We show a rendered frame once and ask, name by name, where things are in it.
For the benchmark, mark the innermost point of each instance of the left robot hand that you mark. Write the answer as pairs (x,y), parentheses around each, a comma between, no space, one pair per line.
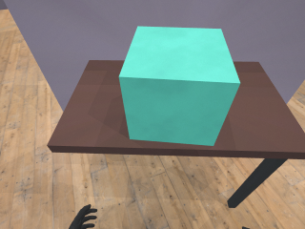
(80,218)

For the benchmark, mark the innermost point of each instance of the table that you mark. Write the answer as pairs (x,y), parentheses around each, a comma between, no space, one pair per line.
(259,124)

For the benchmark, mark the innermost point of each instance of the carton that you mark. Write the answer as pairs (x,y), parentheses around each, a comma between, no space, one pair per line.
(177,85)

